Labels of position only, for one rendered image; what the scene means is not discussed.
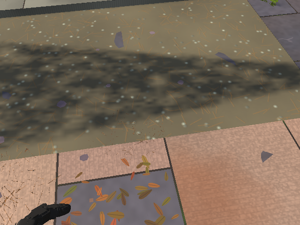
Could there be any left robot hand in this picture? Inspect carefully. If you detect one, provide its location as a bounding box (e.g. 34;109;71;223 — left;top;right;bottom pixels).
15;203;71;225

